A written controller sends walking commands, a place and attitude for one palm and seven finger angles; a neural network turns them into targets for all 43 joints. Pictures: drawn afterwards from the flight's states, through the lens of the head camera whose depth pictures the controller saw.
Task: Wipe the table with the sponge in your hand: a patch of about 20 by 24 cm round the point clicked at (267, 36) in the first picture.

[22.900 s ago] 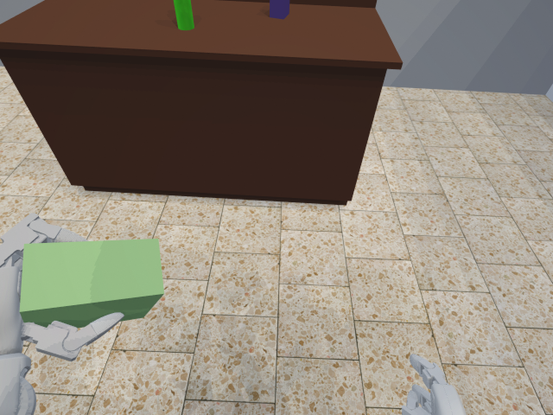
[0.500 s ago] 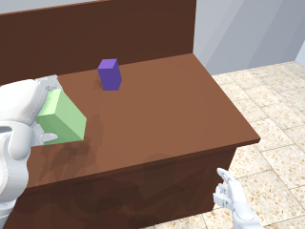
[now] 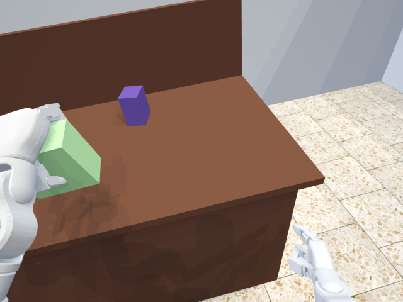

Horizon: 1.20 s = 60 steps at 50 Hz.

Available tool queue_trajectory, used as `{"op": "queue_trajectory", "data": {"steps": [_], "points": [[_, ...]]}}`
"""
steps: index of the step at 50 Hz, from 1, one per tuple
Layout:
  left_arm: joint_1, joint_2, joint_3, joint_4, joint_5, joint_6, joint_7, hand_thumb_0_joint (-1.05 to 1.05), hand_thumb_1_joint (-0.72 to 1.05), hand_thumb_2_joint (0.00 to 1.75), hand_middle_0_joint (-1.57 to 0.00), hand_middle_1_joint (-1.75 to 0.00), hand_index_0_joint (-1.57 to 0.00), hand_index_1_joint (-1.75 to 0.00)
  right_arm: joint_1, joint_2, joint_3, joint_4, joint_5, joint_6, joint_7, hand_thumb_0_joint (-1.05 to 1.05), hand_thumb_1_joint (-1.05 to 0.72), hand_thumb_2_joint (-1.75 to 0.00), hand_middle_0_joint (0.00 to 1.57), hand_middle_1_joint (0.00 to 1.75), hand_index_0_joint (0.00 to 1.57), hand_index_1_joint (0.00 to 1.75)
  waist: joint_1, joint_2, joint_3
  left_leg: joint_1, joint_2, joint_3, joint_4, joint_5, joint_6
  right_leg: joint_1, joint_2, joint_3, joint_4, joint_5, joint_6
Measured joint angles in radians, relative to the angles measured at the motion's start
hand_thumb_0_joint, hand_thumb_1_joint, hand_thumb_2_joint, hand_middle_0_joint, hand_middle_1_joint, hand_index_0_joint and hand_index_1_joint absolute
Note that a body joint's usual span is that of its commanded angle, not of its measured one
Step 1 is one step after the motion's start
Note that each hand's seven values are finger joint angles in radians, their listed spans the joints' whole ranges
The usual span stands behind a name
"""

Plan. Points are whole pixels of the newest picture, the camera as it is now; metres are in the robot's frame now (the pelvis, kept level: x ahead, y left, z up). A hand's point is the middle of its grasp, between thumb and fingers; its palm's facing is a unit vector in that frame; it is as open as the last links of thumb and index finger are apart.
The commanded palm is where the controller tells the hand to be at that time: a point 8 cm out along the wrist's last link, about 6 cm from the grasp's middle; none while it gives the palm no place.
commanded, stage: move the sponge above the wiping area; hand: left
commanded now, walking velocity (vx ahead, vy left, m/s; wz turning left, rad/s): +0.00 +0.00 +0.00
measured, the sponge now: (59, 167) +0.25 +0.31 +0.19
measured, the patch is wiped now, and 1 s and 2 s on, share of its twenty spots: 0.00 0.00 0.05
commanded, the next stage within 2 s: none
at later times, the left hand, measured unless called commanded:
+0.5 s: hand (67, 156) +0.27 +0.29 +0.21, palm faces +0.21 -0.05 -0.98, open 10.3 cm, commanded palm +0.21 +0.28 +0.26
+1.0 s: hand (77, 168) +0.28 +0.30 +0.16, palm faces +0.08 -0.08 -0.99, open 10.3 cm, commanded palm +0.24 +0.29 +0.24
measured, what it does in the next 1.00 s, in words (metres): stands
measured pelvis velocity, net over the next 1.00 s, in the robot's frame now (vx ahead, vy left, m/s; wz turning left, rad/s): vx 0.01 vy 0.01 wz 0.01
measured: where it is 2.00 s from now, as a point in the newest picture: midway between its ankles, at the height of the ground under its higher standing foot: outside the picture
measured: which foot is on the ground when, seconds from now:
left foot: down 0.00-1.00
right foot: down 0.00-1.00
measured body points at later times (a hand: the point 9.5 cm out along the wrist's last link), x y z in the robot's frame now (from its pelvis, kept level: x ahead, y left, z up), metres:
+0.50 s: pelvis +0.01 +0.00 +0.00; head -0.01 -0.07 +0.44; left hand +0.25 +0.29 +0.26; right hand +0.27 -0.20 -0.08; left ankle +0.05 +0.12 -0.74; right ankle +0.03 -0.07 -0.74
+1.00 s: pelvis +0.01 +0.01 +0.00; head +0.00 -0.05 +0.45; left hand +0.27 +0.30 +0.22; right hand +0.28 -0.18 -0.08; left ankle +0.05 +0.12 -0.74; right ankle +0.03 -0.07 -0.74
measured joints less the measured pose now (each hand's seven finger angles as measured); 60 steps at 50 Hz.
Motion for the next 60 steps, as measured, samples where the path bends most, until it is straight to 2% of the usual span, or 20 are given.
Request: {"op": "queue_trajectory", "data": {"steps": [2, 5, 8, 12, 16, 19, 23, 27, 31, 34, 38, 41, 44, 47, 49, 52, 55, 58, 60], "points": [[0.013, -0.019, 0.005, 0.006, -0.002, 0.022, -0.016, -0.01, -0.53, 1.01, -0.71, -1.32, -0.75, -1.31, 0.003, -0.006, -0.001, -0.013, 0.008, -0.003, -0.001, 0.01, -0.9, -0.9, 0.2, 0.3, 0.2, 0.3, -0.008, 0.006, -0.003, -0.011, 0.003, -0.001, 0.006, -0.001, -0.002, -0.01, 0.003, -0.001, 0.003, 0.0, -0.002], [0.067, -0.054, -0.032, -0.01, -0.004, 0.024, -0.043, -0.01, -0.53, 1.01, -0.71, -1.32, -0.75, -1.31, 0.01, -0.018, -0.006, -0.032, 0.008, -0.01, -0.004, 0.01, -0.9, -0.9, 0.2, 0.3, 0.2, 0.3, -0.019, 0.012, 0.0, -0.024, 0.004, 0.0, 0.02, -0.007, -0.002, -0.024, 0.004, -0.001, 0.017, -0.006, -0.003], [0.121, -0.064, -0.095, -0.037, 0.01, -0.006, -0.064, -0.01, -0.53, 1.02, -0.71, -1.32, -0.75, -1.31, 0.014, -0.024, -0.01, -0.032, -0.003, -0.021, -0.014, 0.01, -0.9, -0.9, 0.2, 0.3, 0.2, 0.3, -0.021, 0.004, 0.012, -0.027, 0.006, 0.007, 0.034, -0.017, -0.003, -0.032, 0.006, 0.006, 0.038, -0.017, -0.006], [0.107, -0.032, -0.155, -0.018, 0.051, -0.07, -0.052, -0.01, -0.53, 1.02, -0.72, -1.31, -0.75, -1.31, 0.025, -0.028, -0.021, -0.009, -0.023, -0.031, -0.023, 0.01, -0.9, -0.9, 0.2, 0.3, 0.2, 0.3, -0.009, -0.011, 0.028, -0.012, 0.008, 0.008, 0.039, -0.026, -0.007, -0.019, 0.007, 0.008, 0.047, -0.028, -0.012], [0.057, -0.013, -0.107, 0.003, 0.043, -0.103, 0.008, -0.01, -0.53, 1.02, -0.72, -1.31, -0.75, -1.31, 0.034, -0.022, -0.035, 0.015, -0.022, -0.039, -0.015, 0.01, -0.9, -0.9, 0.2, 0.3, 0.2, 0.3, -0.002, -0.012, 0.029, 0.01, 0.009, 0.007, 0.023, -0.024, -0.009, 0.004, 0.01, 0.008, 0.028, -0.024, -0.014], [0.019, -0.015, -0.049, 0.019, 0.022, -0.076, 0.03, 0.0, -0.53, 1.02, -0.72, -1.31, -0.75, -1.31, 0.036, -0.016, -0.036, 0.023, -0.016, -0.034, -0.006, 0.01, -0.9, -0.9, 0.2, 0.3, 0.2, 0.3, -0.005, -0.006, 0.012, 0.012, 0.008, 0.007, 0.012, -0.021, -0.009, 0.006, 0.009, 0.009, 0.018, -0.02, -0.011], [0.008, -0.034, -0.01, 0.046, 0.012, -0.022, 0.011, 0.0, -0.53, 1.02, -0.72, -1.31, -0.75, -1.31, 0.034, -0.015, -0.027, 0.005, -0.001, -0.019, -0.002, 0.01, -0.9, -0.9, 0.2, 0.3, 0.2, 0.3, -0.019, 0.006, -0.007, -0.004, 0.005, 0.005, 0.008, -0.018, -0.006, -0.009, 0.005, 0.007, 0.014, -0.019, -0.006], [0.056, -0.06, -0.048, 0.053, 0.017, 0.004, -0.031, 0.0, -0.53, 1.02, -0.72, -1.31, -0.75, -1.31, 0.033, -0.019, -0.02, -0.021, 0.006, -0.015, -0.004, 0.01, -0.9, -0.9, 0.2, 0.3, 0.2, 0.3, -0.031, 0.01, -0.005, -0.021, 0.0, 0.007, 0.015, -0.021, -0.001, -0.027, 0.001, 0.008, 0.024, -0.023, -0.002], [0.103, -0.082, -0.126, 0.027, 0.047, -0.022, -0.06, 0.0, -0.53, 1.02, -0.72, -1.31, -0.75, -1.31, 0.033, -0.023, -0.021, -0.024, -0.008, -0.022, -0.009, 0.01, -0.9, -0.9, 0.2, 0.3, 0.2, 0.3, -0.026, -0.002, 0.012, -0.018, -0.007, 0.008, 0.018, -0.025, 0.004, -0.028, -0.007, 0.01, 0.038, -0.033, 0.001], [0.102, -0.073, -0.163, 0.007, 0.074, -0.075, -0.043, 0.0, -0.53, 1.02, -0.72, -1.31, -0.75, -1.31, 0.036, -0.02, -0.027, -0.012, -0.023, -0.032, -0.012, 0.01, -0.9, -0.9, 0.2, 0.3, 0.2, 0.3, -0.013, -0.012, 0.021, -0.005, -0.01, 0.005, 0.016, -0.027, 0.006, -0.013, -0.009, 0.008, 0.033, -0.036, 0.001], [0.058, -0.054, -0.142, 0.012, 0.078, -0.114, 0.014, 0.0, -0.53, 1.02, -0.72, -1.31, -0.75, -1.3, 0.036, -0.006, -0.029, 0.007, -0.023, -0.036, -0.006, 0.01, -0.9, -0.9, 0.2, 0.3, 0.2, 0.3, 0.003, -0.019, 0.02, 0.014, -0.008, 0.002, 0.002, -0.024, 0.005, 0.011, -0.006, 0.005, 0.009, -0.027, 0.0], [-0.004, -0.056, -0.105, 0.06, 0.069, -0.081, 0.042, 0.0, -0.53, 1.02, -0.72, -1.31, -0.75, -1.3, 0.025, 0.002, -0.024, 0.018, -0.015, -0.025, 0.002, 0.01, -0.9, -0.9, 0.2, 0.3, 0.2, 0.3, 0.003, -0.018, 0.01, 0.015, -0.009, -0.001, -0.009, -0.017, 0.004, 0.015, -0.007, 0.003, -0.005, -0.019, 0.002], [-0.036, -0.066, -0.071, 0.105, 0.058, -0.027, 0.032, 0.0, -0.53, 1.02, -0.72, -1.31, -0.75, -1.3, 0.014, 0.004, -0.016, 0.01, -0.005, -0.01, 0.005, 0.01, -0.9, -0.9, 0.2, 0.3, 0.2, 0.3, -0.007, -0.012, 0.0, 0.005, -0.01, -0.002, -0.015, -0.011, 0.006, 0.005, -0.008, 0.003, -0.012, -0.013, 0.005], [-0.032, -0.079, -0.078, 0.129, 0.06, 0.014, -0.001, 0.0, -0.53, 1.02, -0.72, -1.31, -0.75, -1.3, 0.011, 0.0, -0.01, -0.007, 0.005, -0.003, 0.005, 0.01, -0.9, -0.9, 0.2, 0.3, 0.2, 0.3, -0.019, -0.005, -0.004, -0.007, -0.013, -0.002, -0.015, -0.008, 0.009, -0.007, -0.011, 0.002, -0.012, -0.011, 0.009], [-0.016, -0.093, -0.104, 0.136, 0.068, 0.021, -0.027, 0.0, -0.53, 1.02, -0.72, -1.31, -0.75, -1.31, 0.013, -0.005, -0.01, -0.016, 0.006, -0.003, 0.003, 0.01, -0.9, -0.89, 0.2, 0.3, 0.2, 0.3, -0.025, -0.003, -0.002, -0.014, -0.015, -0.003, -0.012, -0.008, 0.012, -0.013, -0.013, 0.001, -0.008, -0.012, 0.011], [0.01, -0.108, -0.161, 0.127, 0.091, 0.003, -0.059, 0.0, -0.53, 1.02, -0.72, -1.31, -0.75, -1.3, 0.017, -0.012, -0.011, -0.02, 0.001, -0.006, -0.003, 0.01, -0.9, -0.89, 0.2, 0.3, 0.2, 0.3, -0.026, -0.007, 0.008, -0.015, -0.019, -0.002, -0.008, -0.01, 0.016, -0.016, -0.017, 0.002, 0.0, -0.016, 0.013], [0.015, -0.112, -0.202, 0.122, 0.113, -0.062, -0.058, 0.0, -0.53, 1.02, -0.72, -1.31, -0.75, -1.3, 0.027, -0.012, -0.016, -0.011, -0.013, -0.017, -0.008, 0.01, -0.9, -0.9, 0.2, 0.3, 0.2, 0.3, -0.023, -0.017, 0.018, -0.007, -0.022, -0.004, -0.009, -0.011, 0.018, -0.007, -0.02, 0.0, 0.0, -0.019, 0.013], [0.005, -0.093, -0.195, 0.118, 0.117, -0.126, -0.023, 0.0, -0.53, 1.02, -0.72, -1.31, -0.75, -1.3, 0.037, -0.004, -0.018, 0.004, -0.021, -0.027, -0.012, 0.01, -0.9, -0.9, 0.2, 0.3, 0.2, 0.3, -0.016, -0.028, 0.024, 0.008, -0.018, -0.002, -0.016, -0.011, 0.016, 0.008, -0.015, 0.003, -0.011, -0.016, 0.01], [-0.013, -0.083, -0.17, 0.131, 0.113, -0.142, 0.01, 0.0, -0.53, 1.02, -0.72, -1.31, -0.75, -1.3, 0.044, 0.003, -0.02, 0.013, -0.022, -0.027, -0.007, 0.01, -0.9, -0.9, 0.2, 0.3, 0.2, 0.3, -0.014, -0.033, 0.022, 0.014, -0.015, -0.003, -0.022, -0.01, 0.013, 0.017, -0.012, 0.003, -0.023, -0.012, 0.009]]}}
